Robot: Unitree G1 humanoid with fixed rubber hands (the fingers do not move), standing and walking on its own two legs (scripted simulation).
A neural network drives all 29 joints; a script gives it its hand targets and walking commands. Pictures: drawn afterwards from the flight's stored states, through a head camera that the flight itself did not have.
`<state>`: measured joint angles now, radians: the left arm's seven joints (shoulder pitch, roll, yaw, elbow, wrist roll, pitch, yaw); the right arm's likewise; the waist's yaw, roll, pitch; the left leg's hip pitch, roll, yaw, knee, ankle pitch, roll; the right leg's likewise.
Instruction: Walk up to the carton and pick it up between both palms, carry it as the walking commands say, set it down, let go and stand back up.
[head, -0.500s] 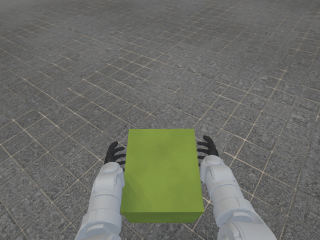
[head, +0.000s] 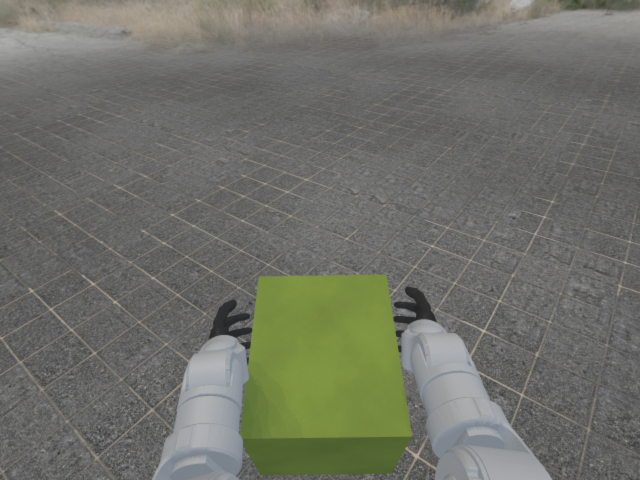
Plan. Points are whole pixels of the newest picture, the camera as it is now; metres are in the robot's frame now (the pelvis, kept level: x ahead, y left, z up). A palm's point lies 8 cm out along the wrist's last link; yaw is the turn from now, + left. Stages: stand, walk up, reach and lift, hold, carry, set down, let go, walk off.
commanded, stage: reach and lift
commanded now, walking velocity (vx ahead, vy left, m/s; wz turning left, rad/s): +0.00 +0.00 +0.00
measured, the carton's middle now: (324, 373) +0.33 +0.02 -0.04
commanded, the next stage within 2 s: hold in 1.34 s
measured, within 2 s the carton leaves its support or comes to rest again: neither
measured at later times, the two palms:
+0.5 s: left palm (214, 350) +0.30 +0.16 +0.06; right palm (418, 333) +0.32 -0.11 +0.07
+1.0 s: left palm (222, 348) +0.30 +0.15 +0.06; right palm (428, 343) +0.31 -0.13 +0.06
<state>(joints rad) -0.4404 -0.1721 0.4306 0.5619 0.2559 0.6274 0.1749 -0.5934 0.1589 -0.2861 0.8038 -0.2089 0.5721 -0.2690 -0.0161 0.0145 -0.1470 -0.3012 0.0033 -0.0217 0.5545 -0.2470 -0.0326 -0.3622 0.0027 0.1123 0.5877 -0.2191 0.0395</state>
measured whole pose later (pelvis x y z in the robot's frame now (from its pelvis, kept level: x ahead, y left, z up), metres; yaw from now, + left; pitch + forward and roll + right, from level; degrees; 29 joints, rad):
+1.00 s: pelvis +0.00 +0.01 +0.01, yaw +0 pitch -3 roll +0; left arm -0.44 -0.17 0.37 0.57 0.25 0.68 0.20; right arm -0.52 0.16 -0.29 0.72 -0.22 0.64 -0.25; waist -0.02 0.02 -0.15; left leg -0.24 0.01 -0.03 0.51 -0.23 -0.03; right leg -0.28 0.00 0.11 0.50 -0.18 0.04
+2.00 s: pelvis -0.01 +0.01 +0.01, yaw +0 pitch -3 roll +0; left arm -0.44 -0.17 0.36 0.59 0.25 0.68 0.20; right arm -0.49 0.16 -0.29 0.69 -0.23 0.67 -0.25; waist -0.02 0.02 -0.16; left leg -0.24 0.01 -0.03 0.51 -0.22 -0.03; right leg -0.28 0.00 0.11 0.50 -0.17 0.04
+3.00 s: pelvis -0.04 +0.00 -0.01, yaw +1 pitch +1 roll -1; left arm -0.40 -0.20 0.19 -0.15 0.11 1.25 0.27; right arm -0.42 0.21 -0.21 -0.12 -0.18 1.25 -0.22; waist -0.02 0.04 -0.08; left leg -0.45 0.02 -0.05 0.66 -0.23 -0.02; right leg -0.42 0.01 0.02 0.65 -0.25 0.01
